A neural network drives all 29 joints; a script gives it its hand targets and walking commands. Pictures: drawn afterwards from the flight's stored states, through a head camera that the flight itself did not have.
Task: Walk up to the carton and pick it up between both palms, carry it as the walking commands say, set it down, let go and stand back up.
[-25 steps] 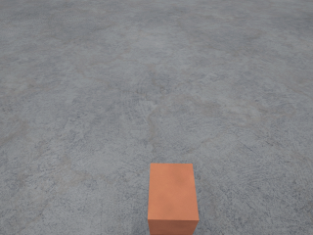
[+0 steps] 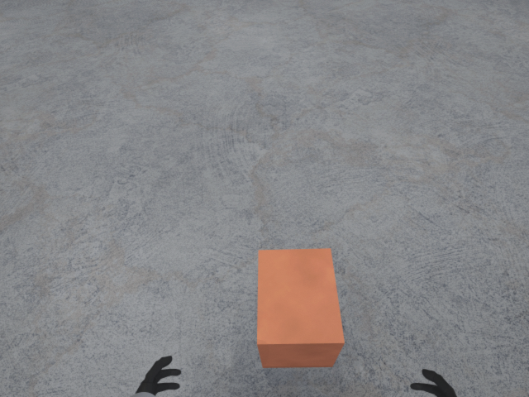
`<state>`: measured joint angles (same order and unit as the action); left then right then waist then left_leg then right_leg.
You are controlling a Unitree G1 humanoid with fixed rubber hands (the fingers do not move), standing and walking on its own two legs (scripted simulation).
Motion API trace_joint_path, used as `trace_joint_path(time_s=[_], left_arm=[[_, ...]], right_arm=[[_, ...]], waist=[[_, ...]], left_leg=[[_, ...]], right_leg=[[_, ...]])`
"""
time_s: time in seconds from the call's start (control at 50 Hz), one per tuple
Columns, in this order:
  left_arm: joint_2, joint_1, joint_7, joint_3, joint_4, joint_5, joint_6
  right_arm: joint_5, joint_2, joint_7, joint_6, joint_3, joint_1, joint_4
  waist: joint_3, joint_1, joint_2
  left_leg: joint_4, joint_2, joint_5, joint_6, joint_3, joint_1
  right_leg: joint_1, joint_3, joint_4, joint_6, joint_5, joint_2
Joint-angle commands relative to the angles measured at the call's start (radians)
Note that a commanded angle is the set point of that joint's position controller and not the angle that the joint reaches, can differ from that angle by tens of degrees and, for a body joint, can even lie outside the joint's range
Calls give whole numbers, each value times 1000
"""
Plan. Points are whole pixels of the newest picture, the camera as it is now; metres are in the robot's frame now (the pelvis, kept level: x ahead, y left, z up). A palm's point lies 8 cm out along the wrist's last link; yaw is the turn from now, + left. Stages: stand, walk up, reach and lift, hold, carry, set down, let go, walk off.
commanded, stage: reach and lift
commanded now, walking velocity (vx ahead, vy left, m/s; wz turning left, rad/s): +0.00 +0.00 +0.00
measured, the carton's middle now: (295, 309) +0.48 -0.03 -0.61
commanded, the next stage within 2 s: none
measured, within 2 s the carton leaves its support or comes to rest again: neither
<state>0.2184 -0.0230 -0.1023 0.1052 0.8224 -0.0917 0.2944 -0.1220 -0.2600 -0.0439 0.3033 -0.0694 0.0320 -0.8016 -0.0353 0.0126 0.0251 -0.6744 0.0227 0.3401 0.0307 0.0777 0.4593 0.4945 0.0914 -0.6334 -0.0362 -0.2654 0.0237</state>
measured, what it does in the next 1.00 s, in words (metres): lowers itself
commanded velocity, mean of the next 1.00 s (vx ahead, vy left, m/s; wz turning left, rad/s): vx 0.00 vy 0.00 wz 0.00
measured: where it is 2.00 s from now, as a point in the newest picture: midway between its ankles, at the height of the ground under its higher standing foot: outside the picture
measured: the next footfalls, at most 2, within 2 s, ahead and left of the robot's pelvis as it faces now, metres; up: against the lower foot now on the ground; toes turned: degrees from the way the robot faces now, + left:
none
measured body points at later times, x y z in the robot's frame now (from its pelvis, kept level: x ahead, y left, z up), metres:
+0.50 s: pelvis -0.02 -0.02 -0.04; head +0.10 -0.03 +0.40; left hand +0.17 +0.19 -0.15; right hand +0.18 -0.23 -0.16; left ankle +0.00 +0.10 -0.72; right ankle +0.03 -0.11 -0.72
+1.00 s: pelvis -0.08 -0.03 -0.08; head +0.11 -0.03 +0.33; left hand +0.29 +0.18 -0.17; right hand +0.32 -0.22 -0.18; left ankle +0.00 +0.10 -0.72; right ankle +0.03 -0.11 -0.72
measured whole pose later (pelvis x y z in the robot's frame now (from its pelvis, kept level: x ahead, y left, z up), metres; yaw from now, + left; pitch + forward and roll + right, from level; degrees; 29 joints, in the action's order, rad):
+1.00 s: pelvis -0.08 -0.03 -0.08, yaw +0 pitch +20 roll +1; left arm 0.13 -0.62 -0.05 -0.18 0.66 -0.05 0.50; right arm 0.01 -0.22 0.00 0.49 0.16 -0.69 -0.78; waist 0.08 0.05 -0.01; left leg -1.09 0.05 0.37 0.00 0.05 1.07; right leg 1.12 0.10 -1.06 -0.07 -0.30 0.03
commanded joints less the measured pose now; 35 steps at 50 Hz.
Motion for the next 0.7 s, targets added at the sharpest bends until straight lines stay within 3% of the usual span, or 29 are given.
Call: trace_joint_path(time_s=[0.0, 0.04, 0.08, 0.18, 0.28, 0.34, 0.52, 0.68], left_arm=[[-68, 151, 5, 18, 6, -31, 272], [-11, 209, 30, -25, -51, -6, 382], [10, 215, 62, -75, -178, 51, 414], [-31, 72, 105, -156, -414, 139, 323], [-31, 72, 118, -178, -480, 145, 227], [-30, 110, 120, -158, -481, 119, 209], [-32, -37, 111, -181, -537, 70, 219], [-23, -297, 103, -230, -492, 59, 256]], right_arm=[[-25, -37, 16, 258, -28, 63, 110], [31, -20, 25, 372, 21, 184, 111], [89, -14, 44, 406, 73, 198, 183], [168, 29, 75, 317, 136, 26, 429], [157, 43, 89, 237, 152, 40, 484], [150, 52, 83, 224, 153, 74, 469], [136, 44, 86, 222, 162, -84, 486], [121, 19, 68, 241, 182, -400, 407]], waist=[[-113, -11, -28], [-175, -14, -73], [-235, 2, -52], [-256, -10, -44], [-401, 3, -34], [-395, -6, -45], [-262, 4, -36], [-253, 28, -45]], left_leg=[[156, 39, -39, 41, -100, 155], [135, 14, -268, 29, -122, 76], [132, -28, -401, 6, -123, -1], [73, -52, -388, 7, -112, 71], [-55, -56, -394, -7, -104, 225], [-94, -58, -299, -8, -93, 303], [-152, -41, 4, 0, -76, 362], [-199, -34, 113, -21, -61, 411]], right_leg=[[-107, -71, 16, -79, 30, -51], [-134, -97, 33, -87, 243, -65], [-192, -125, 56, -84, 425, -70], [-169, -157, 12, -53, 467, -38], [-180, -161, -140, -23, 565, -27], [-150, -154, -172, -7, 487, -33], [41, -130, -190, -2, -10, -40], [79, -123, -217, 6, -165, -41]])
